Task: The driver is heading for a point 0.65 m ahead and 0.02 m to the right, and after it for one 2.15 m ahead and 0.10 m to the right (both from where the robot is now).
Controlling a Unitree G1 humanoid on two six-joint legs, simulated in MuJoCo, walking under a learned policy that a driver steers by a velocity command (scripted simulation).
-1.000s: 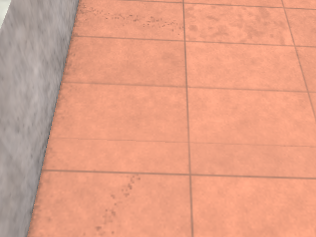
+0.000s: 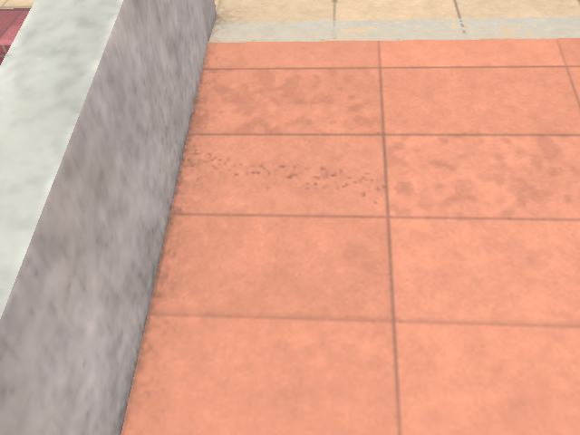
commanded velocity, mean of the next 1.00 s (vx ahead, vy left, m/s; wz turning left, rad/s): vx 0.46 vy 0.00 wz -0.17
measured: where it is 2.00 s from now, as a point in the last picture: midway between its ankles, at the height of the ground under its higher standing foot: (341, 317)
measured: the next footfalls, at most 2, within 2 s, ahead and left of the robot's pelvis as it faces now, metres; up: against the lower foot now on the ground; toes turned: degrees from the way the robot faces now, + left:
left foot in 0.34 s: +0.25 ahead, +0.18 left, +0.03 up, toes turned +11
right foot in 0.88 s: +0.59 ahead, +0.03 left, +0.08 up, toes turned -10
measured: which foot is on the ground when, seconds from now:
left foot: up 0.00-0.32, down 0.34-0.88, up 0.90-1.00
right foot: down 0.00-0.36, up 0.38-0.86, down 0.88-1.00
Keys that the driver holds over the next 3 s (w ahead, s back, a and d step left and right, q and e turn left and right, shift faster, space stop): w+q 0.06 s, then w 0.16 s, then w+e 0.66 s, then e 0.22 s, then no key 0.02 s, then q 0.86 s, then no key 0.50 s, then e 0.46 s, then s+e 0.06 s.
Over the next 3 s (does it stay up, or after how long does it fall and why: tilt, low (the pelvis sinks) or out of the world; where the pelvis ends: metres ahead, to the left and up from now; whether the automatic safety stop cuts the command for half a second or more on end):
stays up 0.72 -0.09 0.11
